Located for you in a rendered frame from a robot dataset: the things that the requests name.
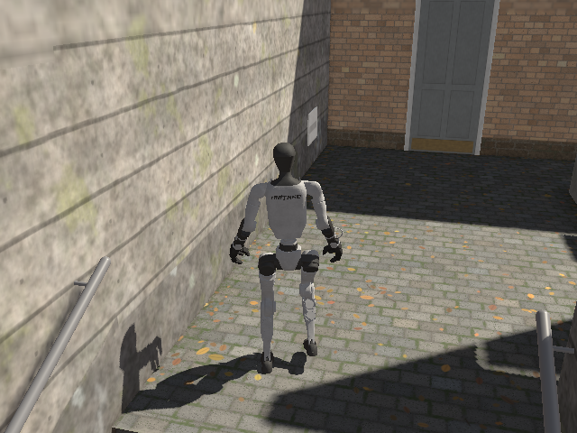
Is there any left robot shin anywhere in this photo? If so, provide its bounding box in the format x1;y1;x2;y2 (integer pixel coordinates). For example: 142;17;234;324
261;300;273;361

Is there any right robot hand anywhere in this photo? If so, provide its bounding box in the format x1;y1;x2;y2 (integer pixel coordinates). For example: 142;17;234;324
323;242;343;263

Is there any left robot thigh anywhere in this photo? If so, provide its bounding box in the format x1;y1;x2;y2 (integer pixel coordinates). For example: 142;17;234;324
258;253;277;317

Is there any left robot hand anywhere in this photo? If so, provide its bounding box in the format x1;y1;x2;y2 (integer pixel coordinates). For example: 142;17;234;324
229;244;250;264

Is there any robot right upper arm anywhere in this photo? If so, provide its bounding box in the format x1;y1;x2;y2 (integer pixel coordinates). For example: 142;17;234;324
304;180;330;230

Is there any robot right forearm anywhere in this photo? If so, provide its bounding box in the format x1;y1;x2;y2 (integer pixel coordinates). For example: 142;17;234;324
321;216;340;248

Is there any robot left forearm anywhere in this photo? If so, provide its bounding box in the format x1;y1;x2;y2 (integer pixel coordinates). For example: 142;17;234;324
233;219;250;250

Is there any robot left upper arm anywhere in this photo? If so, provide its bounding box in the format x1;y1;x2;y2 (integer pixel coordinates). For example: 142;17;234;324
242;182;267;233

